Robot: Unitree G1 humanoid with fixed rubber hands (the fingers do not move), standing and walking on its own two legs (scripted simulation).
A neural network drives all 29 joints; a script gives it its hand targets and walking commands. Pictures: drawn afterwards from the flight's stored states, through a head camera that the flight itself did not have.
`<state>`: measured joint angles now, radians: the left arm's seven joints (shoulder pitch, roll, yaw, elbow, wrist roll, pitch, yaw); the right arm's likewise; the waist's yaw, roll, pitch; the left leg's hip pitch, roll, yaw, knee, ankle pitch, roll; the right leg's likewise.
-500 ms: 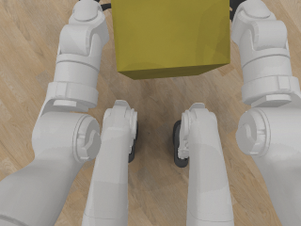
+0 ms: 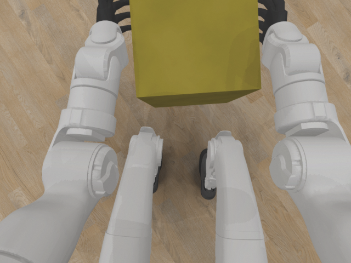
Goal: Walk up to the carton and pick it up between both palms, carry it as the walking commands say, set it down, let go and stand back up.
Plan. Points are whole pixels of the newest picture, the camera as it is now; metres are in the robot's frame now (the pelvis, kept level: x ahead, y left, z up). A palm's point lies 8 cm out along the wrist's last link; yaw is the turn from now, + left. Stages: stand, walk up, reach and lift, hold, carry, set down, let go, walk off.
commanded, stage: reach and lift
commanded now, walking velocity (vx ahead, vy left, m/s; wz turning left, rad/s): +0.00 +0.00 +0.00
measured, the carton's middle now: (190, 52) +0.52 -0.01 -0.11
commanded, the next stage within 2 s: none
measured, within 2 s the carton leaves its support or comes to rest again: neither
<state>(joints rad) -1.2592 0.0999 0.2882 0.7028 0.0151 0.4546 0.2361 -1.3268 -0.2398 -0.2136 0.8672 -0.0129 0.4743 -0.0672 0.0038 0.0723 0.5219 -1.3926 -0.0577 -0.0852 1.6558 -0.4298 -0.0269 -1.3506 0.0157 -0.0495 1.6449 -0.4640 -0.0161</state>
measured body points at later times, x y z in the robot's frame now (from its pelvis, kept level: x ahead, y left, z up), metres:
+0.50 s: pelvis +0.01 +0.00 +0.07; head +0.24 +0.00 +0.44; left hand +0.51 +0.15 +0.04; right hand +0.52 -0.14 +0.03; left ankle +0.17 +0.12 -0.51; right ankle +0.16 -0.12 -0.51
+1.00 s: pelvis +0.06 +0.00 +0.14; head +0.17 -0.01 +0.58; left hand +0.48 +0.15 +0.15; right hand +0.49 -0.14 +0.14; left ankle +0.17 +0.12 -0.51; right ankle +0.16 -0.12 -0.51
